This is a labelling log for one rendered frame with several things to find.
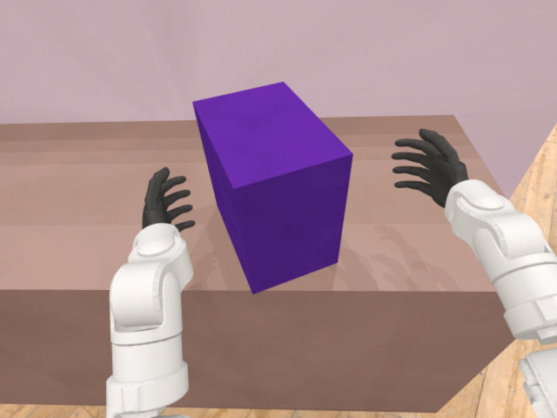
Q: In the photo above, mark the robot right upper arm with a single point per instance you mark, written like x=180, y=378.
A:
x=540, y=372

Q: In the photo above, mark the carton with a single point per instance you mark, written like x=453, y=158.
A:
x=280, y=179

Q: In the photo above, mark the right robot hand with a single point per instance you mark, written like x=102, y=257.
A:
x=445, y=168

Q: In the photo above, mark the pedestal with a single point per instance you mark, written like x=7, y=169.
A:
x=403, y=321

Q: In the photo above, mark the left robot forearm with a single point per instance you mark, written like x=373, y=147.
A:
x=146, y=324

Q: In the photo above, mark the right robot forearm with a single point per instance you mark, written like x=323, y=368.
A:
x=514, y=254

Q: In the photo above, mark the left robot hand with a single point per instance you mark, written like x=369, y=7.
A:
x=156, y=204

